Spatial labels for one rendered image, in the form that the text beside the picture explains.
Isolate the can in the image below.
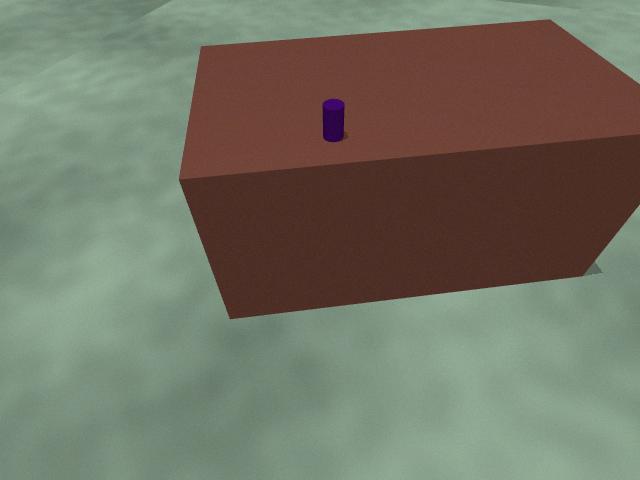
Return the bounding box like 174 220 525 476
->
323 99 344 142

